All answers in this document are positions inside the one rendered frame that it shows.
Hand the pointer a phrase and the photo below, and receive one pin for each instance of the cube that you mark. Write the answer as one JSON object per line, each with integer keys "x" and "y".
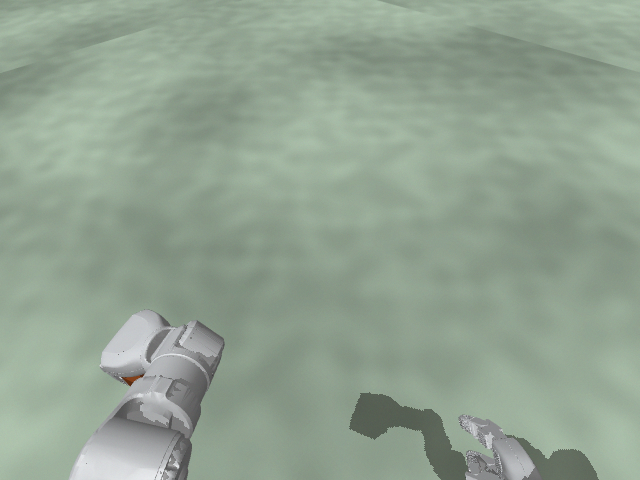
{"x": 130, "y": 380}

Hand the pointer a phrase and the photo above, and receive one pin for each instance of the left robot arm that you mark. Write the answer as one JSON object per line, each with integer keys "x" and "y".
{"x": 147, "y": 436}

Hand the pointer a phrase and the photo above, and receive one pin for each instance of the right robot hand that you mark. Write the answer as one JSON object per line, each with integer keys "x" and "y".
{"x": 510, "y": 461}

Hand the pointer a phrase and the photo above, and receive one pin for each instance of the left robot hand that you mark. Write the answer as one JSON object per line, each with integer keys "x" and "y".
{"x": 122, "y": 356}

